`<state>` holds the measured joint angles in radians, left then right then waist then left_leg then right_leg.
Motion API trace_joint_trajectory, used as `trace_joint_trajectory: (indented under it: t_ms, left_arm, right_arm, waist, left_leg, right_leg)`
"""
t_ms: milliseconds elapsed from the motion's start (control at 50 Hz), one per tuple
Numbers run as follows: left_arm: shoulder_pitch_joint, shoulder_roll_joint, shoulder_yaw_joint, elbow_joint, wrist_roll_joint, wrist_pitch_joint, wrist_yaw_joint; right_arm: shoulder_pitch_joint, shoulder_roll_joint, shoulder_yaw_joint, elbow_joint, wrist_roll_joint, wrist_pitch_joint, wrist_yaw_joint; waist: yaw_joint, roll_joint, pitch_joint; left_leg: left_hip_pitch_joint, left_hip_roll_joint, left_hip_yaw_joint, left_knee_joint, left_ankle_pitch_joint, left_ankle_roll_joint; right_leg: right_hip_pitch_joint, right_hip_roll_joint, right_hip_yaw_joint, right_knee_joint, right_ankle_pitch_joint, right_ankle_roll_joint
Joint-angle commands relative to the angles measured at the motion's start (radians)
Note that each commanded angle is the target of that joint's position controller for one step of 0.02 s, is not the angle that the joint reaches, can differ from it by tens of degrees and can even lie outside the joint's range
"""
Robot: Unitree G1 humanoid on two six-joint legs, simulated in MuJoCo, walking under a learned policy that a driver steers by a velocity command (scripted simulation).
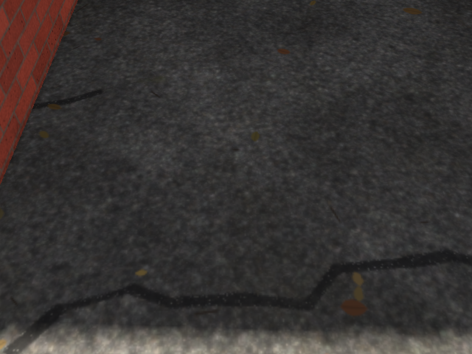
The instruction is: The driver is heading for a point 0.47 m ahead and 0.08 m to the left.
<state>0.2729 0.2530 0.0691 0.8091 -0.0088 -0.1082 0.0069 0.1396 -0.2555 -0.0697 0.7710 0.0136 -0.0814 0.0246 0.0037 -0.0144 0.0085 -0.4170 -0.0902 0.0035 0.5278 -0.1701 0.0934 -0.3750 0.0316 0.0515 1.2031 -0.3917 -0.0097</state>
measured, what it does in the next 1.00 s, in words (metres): walks ahead, turning left: right foot, then left foot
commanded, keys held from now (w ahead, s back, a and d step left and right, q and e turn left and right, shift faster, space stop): w+q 0.44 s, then no key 0.56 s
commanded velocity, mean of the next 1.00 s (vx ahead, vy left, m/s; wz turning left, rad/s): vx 0.33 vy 0.00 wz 0.35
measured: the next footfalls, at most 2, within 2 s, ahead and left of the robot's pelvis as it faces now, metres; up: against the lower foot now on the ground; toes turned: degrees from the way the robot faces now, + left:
right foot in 0.38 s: +0.39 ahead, -0.09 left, +0.00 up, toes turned +18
left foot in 0.78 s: +0.43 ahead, +0.20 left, +0.00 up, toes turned +20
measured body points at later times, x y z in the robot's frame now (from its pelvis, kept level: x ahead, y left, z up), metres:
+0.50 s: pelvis +0.27 -0.01 +0.00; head +0.29 +0.00 +0.45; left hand +0.38 +0.29 -0.07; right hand +0.43 -0.25 -0.11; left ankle +0.14 +0.08 -0.63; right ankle +0.35 -0.10 -0.73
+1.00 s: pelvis +0.37 +0.07 +0.00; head +0.39 +0.08 +0.45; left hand +0.38 +0.36 -0.12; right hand +0.62 -0.08 -0.09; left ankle +0.40 +0.19 -0.73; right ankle +0.42 -0.08 -0.70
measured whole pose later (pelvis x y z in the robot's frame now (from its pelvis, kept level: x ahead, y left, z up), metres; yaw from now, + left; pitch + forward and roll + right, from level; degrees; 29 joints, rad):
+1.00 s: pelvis +0.37 +0.07 +0.00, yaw +21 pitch +2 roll +0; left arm 0.18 0.26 0.05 0.82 0.01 0.01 0.03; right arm 0.11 -0.19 -0.03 0.69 -0.02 0.00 0.00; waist 0.01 -0.02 0.00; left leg -0.39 -0.03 -0.01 0.50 -0.15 0.03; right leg -0.39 -0.06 0.03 0.77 -0.44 0.08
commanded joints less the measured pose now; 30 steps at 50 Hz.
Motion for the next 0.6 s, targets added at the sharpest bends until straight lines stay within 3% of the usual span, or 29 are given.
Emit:
trace_joint_trajectory:
  t_ms: [20, 80, 120, 180, 280, 320, 340, 360, 380, 400, 420, 440, 460, 480, 500, 540, 600]
  left_arm:
    - [-0.106, 0.119, 0.028, -0.14, 0.027, -0.036, 0.008]
    - [-0.095, 0.089, 0.027, -0.165, 0.026, -0.009, 0.018]
    - [-0.16, 0.066, 0.018, -0.187, 0.03, -0.002, 0.021]
    - [-0.273, 0.036, 0.005, -0.212, 0.024, -0.007, 0.011]
    - [-0.387, 0.067, 0.012, -0.251, 0.002, -0.024, -0.013]
    - [-0.367, 0.089, 0.023, -0.252, -0.003, -0.037, -0.02]
    - [-0.31, 0.101, 0.031, -0.239, -0.003, -0.043, -0.019]
    - [-0.213, 0.13, 0.046, -0.221, 0.005, -0.046, -0.013]
    - [-0.051, 0.185, 0.063, -0.208, 0.023, -0.046, -0.004]
    - [0.059, 0.246, 0.077, -0.177, 0.038, -0.032, 0.0]
    - [0.072, 0.182, 0.067, -0.175, 0.007, -0.024, -0.002]
    - [0.03, 0.114, 0.048, -0.189, 0.004, -0.013, 0.004]
    - [-0.019, 0.097, 0.037, -0.194, 0.015, -0.003, 0.005]
    - [-0.057, 0.088, 0.031, -0.186, 0.021, 0.003, 0.002]
    - [-0.077, 0.076, 0.022, -0.179, 0.026, 0.003, -0.002]
    - [-0.099, 0.069, 0.018, -0.154, 0.024, -0.003, -0.012]
    - [-0.129, 0.128, 0.033, -0.122, 0.017, 0.006, -0.008]
  right_arm:
    - [0.07, -0.105, -0.024, -0.062, -0.009, 0.0, -0.011]
    - [0.082, -0.121, -0.029, -0.069, 0.0, -0.001, -0.019]
    - [0.106, -0.151, -0.039, -0.067, 0.005, 0.001, -0.03]
    - [0.158, -0.156, -0.043, -0.055, 0.015, 0.014, -0.039]
    - [0.24, -0.142, -0.043, -0.046, 0.021, 0.036, -0.044]
    - [0.234, -0.149, -0.048, -0.055, 0.018, 0.042, -0.049]
    - [0.211, -0.144, -0.048, -0.066, 0.019, 0.043, -0.049]
    - [0.181, -0.124, -0.042, -0.085, 0.015, 0.038, -0.046]
    - [0.147, -0.078, -0.026, -0.117, 0.001, 0.029, -0.04]
    - [0.287, -0.034, -0.01, -0.132, 0.018, 0.021, -0.042]
    - [0.308, -0.113, -0.016, -0.121, 0.026, 0.019, -0.041]
    - [0.231, -0.165, -0.033, -0.125, 0.023, 0.026, -0.04]
    - [0.15, -0.161, -0.034, -0.142, 0.006, 0.033, -0.041]
    - [0.108, -0.142, -0.036, -0.161, -0.009, 0.034, -0.04]
    - [0.108, -0.124, -0.037, -0.166, -0.011, 0.038, -0.038]
    - [0.139, -0.068, -0.023, -0.16, -0.002, 0.045, -0.036]
    - [0.111, -0.034, -0.003, -0.156, -0.011, 0.051, -0.032]
  waist:
    - [-0.024, 0.001, -0.089]
    - [0.012, 0.049, -0.071]
    - [0.0, 0.055, -0.057]
    - [-0.043, 0.083, -0.051]
    - [-0.085, 0.103, -0.05]
    - [-0.063, 0.128, -0.054]
    - [-0.027, 0.141, -0.071]
    - [0.026, 0.139, -0.131]
    - [0.104, 0.068, -0.255]
    - [0.067, -0.227, -0.384]
    - [0.073, -0.268, -0.362]
    - [0.092, -0.149, -0.226]
    - [0.082, -0.061, -0.121]
    - [0.052, -0.031, -0.057]
    - [0.019, -0.042, -0.038]
    - [-0.02, -0.074, -0.04]
    - [-0.033, -0.089, -0.095]
  left_leg:
    - [0.359, 0.287, -0.444, -0.266, 0.153, 0.216]
    - [0.245, 0.25, -0.373, -0.289, 0.275, 0.213]
    - [0.188, 0.214, -0.319, -0.292, 0.304, 0.19]
    - [0.136, 0.157, -0.275, -0.265, 0.283, 0.138]
    - [0.262, 0.188, -0.402, -0.173, 0.169, 0.12]
    - [0.303, 0.199, -0.457, -0.12, 0.176, 0.112]
    - [0.297, 0.183, -0.462, -0.075, 0.217, 0.099]
    - [0.248, 0.144, -0.431, 0.028, 0.281, 0.069]
    - [0.107, 0.096, -0.352, 0.276, 0.189, 0.03]
    - [-0.232, -0.033, -0.212, 0.576, -0.291, -0.038]
    - [-0.376, 0.039, -0.196, 0.741, -0.433, -0.058]
    - [-0.428, 0.08, -0.188, 0.809, -0.336, -0.075]
    - [-0.4, 0.1, -0.154, 0.81, -0.266, -0.087]
    - [-0.371, 0.112, -0.142, 0.776, -0.24, -0.094]
    - [-0.318, 0.127, -0.138, 0.744, -0.247, -0.1]
    - [-0.254, 0.126, -0.106, 0.635, -0.257, -0.114]
    - [-0.155, 0.133, -0.064, 0.414, -0.117, -0.126]
  right_leg:
    - [-0.362, -0.105, 0.05, -0.017, 0.084, 0.015]
    - [-0.316, -0.11, 0.023, -0.162, 0.096, 0.043]
    - [-0.292, -0.093, 0.004, -0.302, 0.207, 0.06]
    - [-0.195, -0.044, -0.006, -0.522, 0.402, 0.063]
    - [-0.157, 0.003, 0.025, -0.7, 0.394, 0.045]
    - [-0.098, 0.011, 0.029, -0.752, 0.325, 0.024]
    - [-0.008, 0.014, 0.019, -0.797, 0.329, 0.002]
    - [0.164, -0.026, 0.033, -0.804, 0.357, -0.035]
    - [0.434, -0.182, 0.16, -0.753, 0.377, -0.11]
    - [0.764, -0.414, 0.549, -0.778, 0.288, -0.284]
    - [0.754, -0.481, 0.726, -0.828, 0.086, -0.314]
    - [0.641, -0.43, 0.594, -0.851, 0.043, -0.269]
    - [0.494, -0.378, 0.458, -0.865, 0.206, -0.235]
    - [0.371, -0.337, 0.364, -0.873, 0.415, -0.222]
    - [0.288, -0.306, 0.282, -0.877, 0.606, -0.212]
    - [0.207, -0.269, 0.174, -0.893, 0.81, -0.208]
    - [0.167, -0.25, 0.065, -0.906, 0.911, -0.215]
